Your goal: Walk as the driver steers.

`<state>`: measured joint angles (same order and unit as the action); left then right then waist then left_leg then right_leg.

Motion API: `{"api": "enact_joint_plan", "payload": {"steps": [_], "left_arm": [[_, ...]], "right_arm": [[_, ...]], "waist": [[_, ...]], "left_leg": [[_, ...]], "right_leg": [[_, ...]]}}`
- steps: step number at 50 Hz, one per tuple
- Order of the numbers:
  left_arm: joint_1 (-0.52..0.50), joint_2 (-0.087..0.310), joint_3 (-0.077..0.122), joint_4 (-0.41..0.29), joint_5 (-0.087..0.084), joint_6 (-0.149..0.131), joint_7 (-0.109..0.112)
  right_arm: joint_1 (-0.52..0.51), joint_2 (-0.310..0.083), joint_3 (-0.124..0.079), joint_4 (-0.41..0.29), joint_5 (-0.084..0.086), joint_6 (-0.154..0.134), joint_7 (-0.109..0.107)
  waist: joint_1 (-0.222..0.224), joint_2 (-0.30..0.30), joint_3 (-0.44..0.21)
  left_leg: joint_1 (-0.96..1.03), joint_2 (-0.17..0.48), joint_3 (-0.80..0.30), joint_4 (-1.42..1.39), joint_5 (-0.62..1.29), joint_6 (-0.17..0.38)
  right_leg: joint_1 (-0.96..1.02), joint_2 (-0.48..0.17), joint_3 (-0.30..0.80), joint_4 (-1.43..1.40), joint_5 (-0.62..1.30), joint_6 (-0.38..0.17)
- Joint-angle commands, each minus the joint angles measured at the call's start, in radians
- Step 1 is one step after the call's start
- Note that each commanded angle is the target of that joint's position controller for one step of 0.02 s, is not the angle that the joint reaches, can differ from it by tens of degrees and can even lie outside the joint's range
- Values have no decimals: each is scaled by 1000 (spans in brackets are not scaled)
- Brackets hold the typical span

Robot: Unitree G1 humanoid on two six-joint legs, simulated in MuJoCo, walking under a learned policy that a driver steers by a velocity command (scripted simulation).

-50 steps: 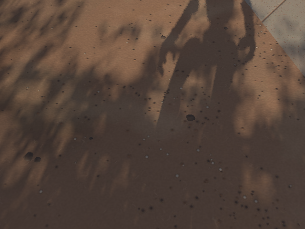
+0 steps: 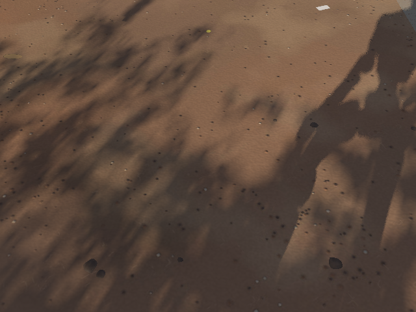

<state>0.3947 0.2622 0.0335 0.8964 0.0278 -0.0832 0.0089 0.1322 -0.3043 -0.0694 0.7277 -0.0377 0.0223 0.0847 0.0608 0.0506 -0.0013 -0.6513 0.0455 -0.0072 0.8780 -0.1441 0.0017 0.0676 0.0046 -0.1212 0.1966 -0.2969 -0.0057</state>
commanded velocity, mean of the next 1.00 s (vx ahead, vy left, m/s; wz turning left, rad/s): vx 0.47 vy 0.00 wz -0.13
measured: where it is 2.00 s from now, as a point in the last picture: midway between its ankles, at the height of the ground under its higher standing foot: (226, 265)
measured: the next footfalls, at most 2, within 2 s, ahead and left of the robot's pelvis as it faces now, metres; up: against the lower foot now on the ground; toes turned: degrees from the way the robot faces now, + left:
left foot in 0.14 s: +0.23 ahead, +0.12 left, +0.00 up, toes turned +10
right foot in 0.68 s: +0.55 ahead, -0.01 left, +0.00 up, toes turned -5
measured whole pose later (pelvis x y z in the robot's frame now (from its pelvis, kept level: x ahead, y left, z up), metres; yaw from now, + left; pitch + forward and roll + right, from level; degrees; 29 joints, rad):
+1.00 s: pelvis +0.56 +0.04 +0.00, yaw -12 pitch +1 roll +0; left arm 0.35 0.27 0.07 0.88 0.00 -0.04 -0.01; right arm 0.11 -0.27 -0.02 0.74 -0.04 -0.02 0.00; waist 0.03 0.04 0.07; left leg -0.65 0.10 -0.05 0.87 -0.17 -0.05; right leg -0.12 0.15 0.10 0.33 -0.21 -0.12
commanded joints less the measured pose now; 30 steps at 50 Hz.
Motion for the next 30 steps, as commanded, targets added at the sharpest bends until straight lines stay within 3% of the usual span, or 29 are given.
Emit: {"api": "enact_joint_plan", "payload": {"steps": [1,3,4,5,6,7,8,9,10,11,12,14,16,18,22,26,28,30], "left_arm": [[9,150,32,-32,-1,-12,0],[21,164,35,-19,-1,-5,3],[24,178,37,-13,-2,-2,6],[29,197,42,-7,-2,4,8],[30,210,44,-6,-7,11,11],[17,201,40,-22,-7,11,11],[43,78,11,-94,-16,5,-9],[-25,126,22,-124,-8,-8,-15],[-103,140,27,-135,-15,-9,-17],[-89,111,14,-125,-23,-16,-17],[-63,96,11,-99,-16,-11,-18],[12,85,10,-57,5,27,-27],[12,75,14,-48,1,50,-37],[-65,67,16,-64,-4,56,-44],[-198,51,17,-98,-4,49,-51],[-323,24,2,-139,2,43,-66],[-361,20,-3,-160,4,42,-71],[-342,31,2,-165,4,43,-70]], "right_arm": [[-188,-23,12,-131,-1,-16,14],[-188,-26,14,-140,-4,-17,10],[-158,-34,10,-135,-7,-17,3],[-86,-49,2,-118,-9,-20,-7],[58,-70,-12,-77,-13,-29,-18],[236,-119,-35,-19,-21,-36,-35],[290,-247,-68,-19,-17,-36,-53],[307,-268,-71,-39,13,-30,-57],[262,-233,-63,-9,19,-27,-66],[212,-159,-41,0,19,-34,-72],[166,-106,-23,3,16,-45,-74],[117,-63,-4,10,20,-65,-73],[143,-71,-5,39,20,-92,-67],[168,-74,-6,62,18,-104,-68],[205,-53,5,91,19,-115,-73],[241,-50,12,123,21,-123,-88],[270,-57,13,147,19,-119,-98],[268,-80,12,160,14,-113,-108]], "waist": [[22,-162,129],[14,-167,117],[-6,-176,88],[-45,-181,31],[-112,-170,-58],[-195,-121,-160],[-172,132,-289],[-198,96,-383],[-181,13,-240],[-133,-18,-113],[-89,-52,-55],[-33,-13,-31],[-22,-6,-8],[-41,2,41],[-73,3,86],[-105,0,112],[-113,-5,119],[-92,9,90]], "left_leg": [[-37,-3,82,-145,7,29],[51,-38,136,-219,-45,70],[124,-74,161,-240,-86,95],[223,-118,180,-254,-127,122],[406,-156,175,-302,-115,153],[676,-123,87,-343,-112,192],[1003,197,-405,-409,-307,311],[1024,334,-785,-572,-183,370],[924,298,-584,-572,-75,337],[758,265,-439,-574,74,305],[649,213,-330,-589,179,262],[495,158,-196,-651,238,231],[476,146,-134,-693,284,229],[487,139,-85,-745,233,212],[565,125,18,-767,275,173],[632,146,90,-778,371,153],[703,163,115,-747,471,141],[773,178,144,-649,732,122]], "right_leg": [[-46,-246,56,-43,377,-122],[-23,-251,9,28,571,-106],[-10,-251,-20,111,788,-97],[1,-252,-46,248,986,-91],[-44,-247,-70,444,1033,-79],[-219,-224,-83,701,841,-53],[-629,-97,-80,1079,81,1],[-749,1,113,1242,-207,4],[-808,-65,166,1243,-93,-10],[-772,-104,147,1161,-21,-18],[-712,-132,146,1076,-7,-21],[-576,-144,142,1002,-3,-15],[-585,-132,133,965,31,-18],[-663,-134,143,906,110,-21],[-760,-95,163,727,258,-26],[-730,-70,85,521,349,-42],[-716,-53,50,446,324,-63],[-656,-6,10,406,237,-97]]}}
